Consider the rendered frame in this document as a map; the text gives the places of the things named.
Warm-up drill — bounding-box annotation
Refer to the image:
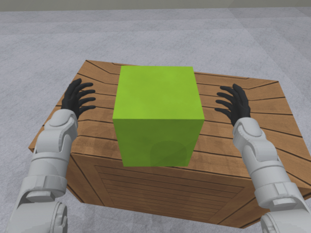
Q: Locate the robot right hand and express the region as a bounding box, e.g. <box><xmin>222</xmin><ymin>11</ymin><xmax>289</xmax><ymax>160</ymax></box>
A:
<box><xmin>214</xmin><ymin>83</ymin><xmax>251</xmax><ymax>126</ymax></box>

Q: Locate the left robot forearm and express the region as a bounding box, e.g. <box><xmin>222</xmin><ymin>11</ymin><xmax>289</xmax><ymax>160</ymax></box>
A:
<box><xmin>5</xmin><ymin>109</ymin><xmax>78</xmax><ymax>233</ymax></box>

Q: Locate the robot right upper arm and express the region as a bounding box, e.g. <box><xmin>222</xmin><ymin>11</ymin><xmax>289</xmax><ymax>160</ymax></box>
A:
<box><xmin>260</xmin><ymin>209</ymin><xmax>311</xmax><ymax>233</ymax></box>

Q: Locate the robot left upper arm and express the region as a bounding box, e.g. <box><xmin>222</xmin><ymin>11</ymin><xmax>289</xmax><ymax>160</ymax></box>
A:
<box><xmin>8</xmin><ymin>201</ymin><xmax>68</xmax><ymax>233</ymax></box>

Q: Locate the robot left hand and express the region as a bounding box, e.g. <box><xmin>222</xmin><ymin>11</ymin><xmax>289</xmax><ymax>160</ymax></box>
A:
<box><xmin>61</xmin><ymin>78</ymin><xmax>96</xmax><ymax>120</ymax></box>

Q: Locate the carton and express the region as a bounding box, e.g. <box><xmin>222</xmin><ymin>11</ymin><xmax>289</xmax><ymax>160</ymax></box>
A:
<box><xmin>112</xmin><ymin>66</ymin><xmax>205</xmax><ymax>166</ymax></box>

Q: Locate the right robot forearm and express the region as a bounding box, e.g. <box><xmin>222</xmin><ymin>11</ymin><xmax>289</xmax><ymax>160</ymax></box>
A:
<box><xmin>232</xmin><ymin>117</ymin><xmax>311</xmax><ymax>215</ymax></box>

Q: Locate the pedestal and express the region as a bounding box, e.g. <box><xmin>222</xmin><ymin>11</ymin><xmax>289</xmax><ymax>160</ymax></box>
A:
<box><xmin>28</xmin><ymin>60</ymin><xmax>311</xmax><ymax>229</ymax></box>

